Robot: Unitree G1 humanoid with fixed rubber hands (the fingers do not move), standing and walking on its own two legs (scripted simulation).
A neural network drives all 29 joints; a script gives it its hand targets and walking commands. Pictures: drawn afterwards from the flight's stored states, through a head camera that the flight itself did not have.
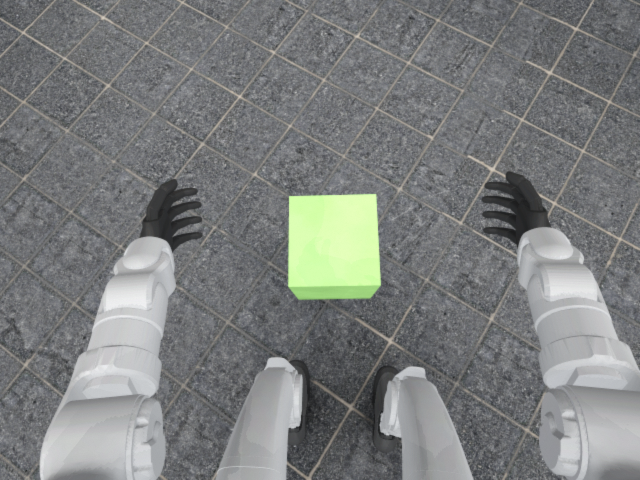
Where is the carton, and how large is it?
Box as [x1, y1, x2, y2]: [288, 194, 380, 299]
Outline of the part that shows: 375,194 289,196 288,286 298,299 369,298 380,285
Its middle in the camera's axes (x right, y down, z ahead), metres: +0.03 +0.02 +0.97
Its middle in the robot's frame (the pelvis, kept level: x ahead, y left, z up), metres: +0.50 +0.04 -0.56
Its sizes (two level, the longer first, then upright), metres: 0.210 0.200 0.250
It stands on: the floor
